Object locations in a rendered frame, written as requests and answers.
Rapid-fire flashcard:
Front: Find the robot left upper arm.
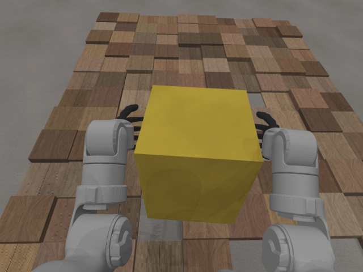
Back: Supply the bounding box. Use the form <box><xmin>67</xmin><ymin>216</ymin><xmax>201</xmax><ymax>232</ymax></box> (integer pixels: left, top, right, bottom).
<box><xmin>31</xmin><ymin>214</ymin><xmax>132</xmax><ymax>272</ymax></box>

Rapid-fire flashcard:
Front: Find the carton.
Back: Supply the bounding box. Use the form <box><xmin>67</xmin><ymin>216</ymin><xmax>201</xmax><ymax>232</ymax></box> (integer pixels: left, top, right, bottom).
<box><xmin>134</xmin><ymin>85</ymin><xmax>264</xmax><ymax>224</ymax></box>

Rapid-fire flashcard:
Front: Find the left robot forearm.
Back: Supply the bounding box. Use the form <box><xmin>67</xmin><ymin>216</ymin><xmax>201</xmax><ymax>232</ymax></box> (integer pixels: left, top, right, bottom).
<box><xmin>65</xmin><ymin>119</ymin><xmax>134</xmax><ymax>256</ymax></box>

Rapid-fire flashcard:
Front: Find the robot right hand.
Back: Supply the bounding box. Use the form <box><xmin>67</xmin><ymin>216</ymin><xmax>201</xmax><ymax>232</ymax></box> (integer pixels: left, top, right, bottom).
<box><xmin>255</xmin><ymin>112</ymin><xmax>279</xmax><ymax>160</ymax></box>

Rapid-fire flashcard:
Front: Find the right robot forearm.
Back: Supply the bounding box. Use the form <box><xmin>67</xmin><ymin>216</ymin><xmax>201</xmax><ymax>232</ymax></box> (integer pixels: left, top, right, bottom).
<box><xmin>262</xmin><ymin>127</ymin><xmax>335</xmax><ymax>259</ymax></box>

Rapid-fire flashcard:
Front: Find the robot left hand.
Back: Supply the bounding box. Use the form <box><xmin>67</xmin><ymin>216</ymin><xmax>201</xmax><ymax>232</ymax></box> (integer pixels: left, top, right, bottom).
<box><xmin>117</xmin><ymin>104</ymin><xmax>144</xmax><ymax>150</ymax></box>

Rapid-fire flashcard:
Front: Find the robot right upper arm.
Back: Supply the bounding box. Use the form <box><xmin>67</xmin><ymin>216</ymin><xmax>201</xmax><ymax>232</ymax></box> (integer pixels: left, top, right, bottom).
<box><xmin>261</xmin><ymin>223</ymin><xmax>335</xmax><ymax>272</ymax></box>

